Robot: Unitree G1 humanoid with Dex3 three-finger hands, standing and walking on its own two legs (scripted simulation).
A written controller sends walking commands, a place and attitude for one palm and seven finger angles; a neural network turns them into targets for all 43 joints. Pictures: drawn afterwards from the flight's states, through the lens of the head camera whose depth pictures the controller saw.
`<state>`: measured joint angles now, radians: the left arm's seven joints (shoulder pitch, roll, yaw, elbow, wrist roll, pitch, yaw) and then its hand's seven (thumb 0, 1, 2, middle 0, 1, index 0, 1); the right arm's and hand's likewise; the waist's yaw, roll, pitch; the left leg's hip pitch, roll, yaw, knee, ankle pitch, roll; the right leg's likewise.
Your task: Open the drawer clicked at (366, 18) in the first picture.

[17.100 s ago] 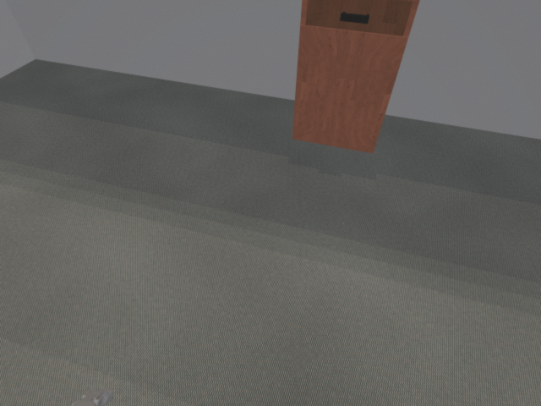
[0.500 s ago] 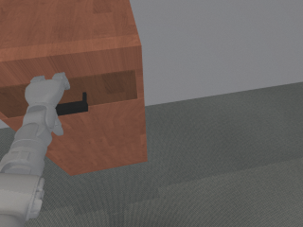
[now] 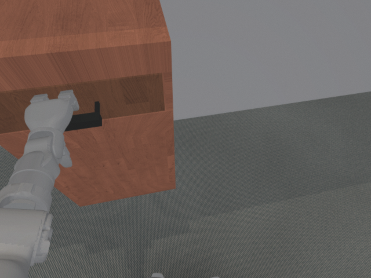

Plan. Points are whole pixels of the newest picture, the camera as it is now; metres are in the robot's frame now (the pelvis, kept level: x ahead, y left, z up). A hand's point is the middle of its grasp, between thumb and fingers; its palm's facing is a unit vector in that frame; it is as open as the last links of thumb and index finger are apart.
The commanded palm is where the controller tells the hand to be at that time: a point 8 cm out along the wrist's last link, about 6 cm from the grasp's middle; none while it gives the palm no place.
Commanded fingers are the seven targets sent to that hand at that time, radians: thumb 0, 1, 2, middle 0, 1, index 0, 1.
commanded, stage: lower the fingers behind the handle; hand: left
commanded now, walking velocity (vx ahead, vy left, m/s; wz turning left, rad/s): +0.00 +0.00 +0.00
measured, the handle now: (75, 115) +0.50 +0.28 +0.01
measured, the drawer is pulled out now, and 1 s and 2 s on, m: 0.00 0.00 0.00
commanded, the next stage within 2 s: lift the fingers back up to retry in 0.96 s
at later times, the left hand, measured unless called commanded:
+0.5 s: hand (62, 129) +0.45 +0.29 +0.02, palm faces -0.04 +0.02 -1.00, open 13.8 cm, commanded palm +0.44 +0.28 +0.05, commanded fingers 0.00 -0.50 0.30 -0.30 -1.20 -0.30 -1.20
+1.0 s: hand (62, 128) +0.45 +0.29 +0.02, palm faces -0.05 +0.02 -1.00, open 13.8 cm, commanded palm +0.44 +0.28 +0.05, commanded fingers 0.00 -0.50 0.30 -0.30 -1.20 -0.30 -1.20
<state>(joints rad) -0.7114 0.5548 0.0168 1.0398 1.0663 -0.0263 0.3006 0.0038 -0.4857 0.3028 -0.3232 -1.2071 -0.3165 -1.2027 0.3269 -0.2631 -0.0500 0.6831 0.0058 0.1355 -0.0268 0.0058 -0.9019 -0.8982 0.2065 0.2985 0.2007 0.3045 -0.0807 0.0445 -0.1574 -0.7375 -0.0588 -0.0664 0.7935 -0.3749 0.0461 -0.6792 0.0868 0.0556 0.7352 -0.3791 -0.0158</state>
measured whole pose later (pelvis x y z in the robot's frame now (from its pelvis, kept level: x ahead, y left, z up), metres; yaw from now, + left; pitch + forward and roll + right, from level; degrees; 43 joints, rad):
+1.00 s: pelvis -0.03 +0.00 -0.02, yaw -1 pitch +22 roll -3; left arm -0.83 0.61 -0.03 1.10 1.06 -0.01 0.30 0.00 -0.49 0.30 -0.28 -1.37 -0.32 -1.21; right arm 0.38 -0.26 -0.01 0.67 0.02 0.13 -0.04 0.01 -0.90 -0.90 0.21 0.30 0.20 0.30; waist -0.10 0.05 -0.18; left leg -0.91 -0.05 -0.06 0.93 -0.39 0.05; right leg -0.85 0.10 0.05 0.87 -0.40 -0.01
